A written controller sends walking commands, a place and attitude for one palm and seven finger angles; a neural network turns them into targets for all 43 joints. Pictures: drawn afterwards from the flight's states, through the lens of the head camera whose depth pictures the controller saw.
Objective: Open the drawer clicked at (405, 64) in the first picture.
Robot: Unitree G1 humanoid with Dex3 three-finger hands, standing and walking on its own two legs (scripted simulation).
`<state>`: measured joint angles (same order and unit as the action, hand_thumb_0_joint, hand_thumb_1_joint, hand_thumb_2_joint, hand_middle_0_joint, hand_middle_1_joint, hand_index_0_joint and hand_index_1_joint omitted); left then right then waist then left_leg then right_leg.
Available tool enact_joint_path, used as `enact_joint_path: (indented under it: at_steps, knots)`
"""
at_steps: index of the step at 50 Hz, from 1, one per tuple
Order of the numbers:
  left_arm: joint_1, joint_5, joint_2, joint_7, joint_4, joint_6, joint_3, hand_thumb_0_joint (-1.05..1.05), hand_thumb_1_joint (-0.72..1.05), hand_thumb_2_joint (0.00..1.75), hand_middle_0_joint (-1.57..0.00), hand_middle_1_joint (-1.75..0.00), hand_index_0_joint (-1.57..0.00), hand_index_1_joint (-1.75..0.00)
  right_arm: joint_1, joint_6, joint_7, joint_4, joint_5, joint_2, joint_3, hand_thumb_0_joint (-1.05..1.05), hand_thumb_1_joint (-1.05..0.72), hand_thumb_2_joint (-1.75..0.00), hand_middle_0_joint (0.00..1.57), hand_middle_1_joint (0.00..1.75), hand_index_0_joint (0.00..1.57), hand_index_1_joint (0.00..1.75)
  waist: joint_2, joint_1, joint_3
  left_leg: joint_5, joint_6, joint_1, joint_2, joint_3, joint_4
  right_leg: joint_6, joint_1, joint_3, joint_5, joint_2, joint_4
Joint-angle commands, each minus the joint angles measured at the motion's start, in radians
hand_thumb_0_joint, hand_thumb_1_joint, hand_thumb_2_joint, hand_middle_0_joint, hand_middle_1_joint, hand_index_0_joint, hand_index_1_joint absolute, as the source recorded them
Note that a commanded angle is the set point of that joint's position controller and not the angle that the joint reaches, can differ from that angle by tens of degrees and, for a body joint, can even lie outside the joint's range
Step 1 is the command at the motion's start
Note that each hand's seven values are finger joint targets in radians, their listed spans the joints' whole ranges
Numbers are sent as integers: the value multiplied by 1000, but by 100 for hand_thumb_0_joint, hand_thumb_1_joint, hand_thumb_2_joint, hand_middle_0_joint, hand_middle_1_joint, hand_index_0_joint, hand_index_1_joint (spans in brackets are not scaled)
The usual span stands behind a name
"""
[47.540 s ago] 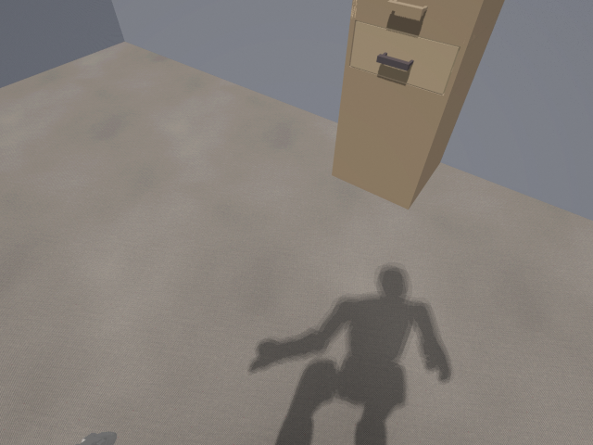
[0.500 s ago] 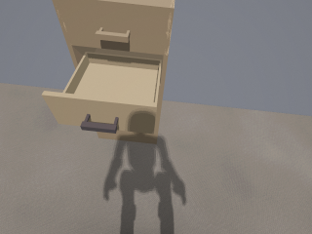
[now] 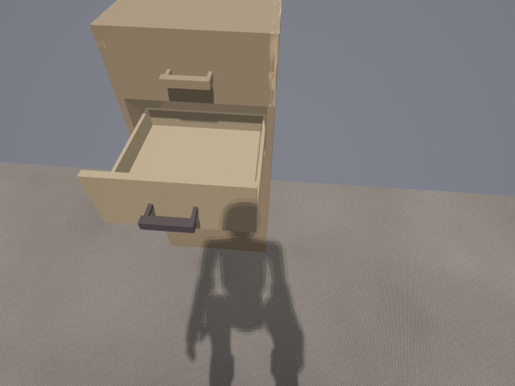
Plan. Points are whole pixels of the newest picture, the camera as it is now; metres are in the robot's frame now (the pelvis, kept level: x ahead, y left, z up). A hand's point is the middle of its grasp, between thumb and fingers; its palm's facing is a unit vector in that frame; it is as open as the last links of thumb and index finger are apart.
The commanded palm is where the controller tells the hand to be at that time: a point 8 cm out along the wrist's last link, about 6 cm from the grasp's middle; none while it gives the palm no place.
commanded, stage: let the arm hang, fingers relaxed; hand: left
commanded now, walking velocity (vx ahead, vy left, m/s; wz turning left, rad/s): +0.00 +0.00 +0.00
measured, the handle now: (170, 216) +0.47 +0.23 -0.09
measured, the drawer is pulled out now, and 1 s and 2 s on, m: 0.30 0.30 0.30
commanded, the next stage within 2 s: look to check the result in 0.22 s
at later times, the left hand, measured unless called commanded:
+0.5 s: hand out of the picture -0.02 +0.15 -0.18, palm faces +0.07 -0.98 -0.17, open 7.4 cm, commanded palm none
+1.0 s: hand out of the picture +0.00 +0.15 -0.18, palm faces +0.08 -0.98 -0.18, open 7.3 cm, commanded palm none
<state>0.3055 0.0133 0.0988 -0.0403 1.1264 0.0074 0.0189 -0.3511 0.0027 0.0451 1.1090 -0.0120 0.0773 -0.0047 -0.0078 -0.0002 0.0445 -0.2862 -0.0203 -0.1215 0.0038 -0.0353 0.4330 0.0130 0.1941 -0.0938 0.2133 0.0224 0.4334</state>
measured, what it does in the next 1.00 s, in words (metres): stands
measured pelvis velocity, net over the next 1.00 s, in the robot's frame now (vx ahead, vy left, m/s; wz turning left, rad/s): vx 0.02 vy -0.01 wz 0.01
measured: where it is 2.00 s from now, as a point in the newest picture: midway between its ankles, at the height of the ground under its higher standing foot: outside the picture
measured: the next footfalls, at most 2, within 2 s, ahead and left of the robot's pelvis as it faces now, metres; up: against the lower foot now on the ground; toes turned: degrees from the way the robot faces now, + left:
none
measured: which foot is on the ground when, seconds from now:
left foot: down 0.00-1.00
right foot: down 0.00-1.00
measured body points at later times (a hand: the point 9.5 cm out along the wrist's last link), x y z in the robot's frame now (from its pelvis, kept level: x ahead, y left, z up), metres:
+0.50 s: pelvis +0.01 +0.00 +0.00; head +0.03 -0.01 +0.45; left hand -0.02 +0.20 -0.16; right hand -0.03 -0.20 -0.16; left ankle -0.03 +0.10 -0.74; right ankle +0.01 -0.11 -0.74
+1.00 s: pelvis +0.02 -0.01 +0.00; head +0.04 -0.02 +0.45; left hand +0.00 +0.20 -0.16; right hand -0.01 -0.21 -0.16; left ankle -0.03 +0.10 -0.74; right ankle +0.01 -0.11 -0.74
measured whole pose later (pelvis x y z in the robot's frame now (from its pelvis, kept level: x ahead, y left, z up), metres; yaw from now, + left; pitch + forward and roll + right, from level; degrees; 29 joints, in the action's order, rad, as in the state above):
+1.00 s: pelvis +0.02 -0.01 +0.00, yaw +0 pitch -1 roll +0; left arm 0.29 0.01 0.11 -0.04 1.13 0.00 0.03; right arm -0.33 0.00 0.06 1.12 -0.01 0.10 0.00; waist -0.01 0.00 0.06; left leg -0.29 0.00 -0.08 -0.01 -0.03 0.40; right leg 0.03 0.16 -0.10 0.24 0.01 0.42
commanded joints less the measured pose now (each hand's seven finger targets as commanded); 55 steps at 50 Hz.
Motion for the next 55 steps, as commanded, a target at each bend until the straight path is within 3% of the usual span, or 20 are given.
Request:
enact_joint_path:
  at_steps: [1, 28, 55]
  knots:
    - [95, -1, 90, -2, -15, -10, 20, 0, 90, 90, -20, -30, -20, -30, -114, -14, 5, -1, 0, 79, 14, 0, -90, -90, 20, 30, 20, 30, -14, 0, 81, 137, -24, -109, -84, 80, -101, 31, -22, 90, -74, 71, -78]
    - [89, -3, 86, -3, -13, -12, 23, 0, 90, 90, -20, -30, -20, -30, -107, -15, 11, 5, 2, 95, 15, 0, -90, -90, 20, 30, 20, 30, 6, -3, 53, 219, -18, -52, -94, 73, -95, 32, -42, 83, -144, 71, -70]
    - [75, -5, 98, -3, -14, -16, 23, 0, 90, 90, -20, -30, -20, -30, -92, -13, 12, 13, 1, 95, 15, 0, -90, -90, 20, 30, 20, 30, -13, -5, 49, 244, -10, -28, -91, 65, -100, 35, -66, 85, -196, 77, -80]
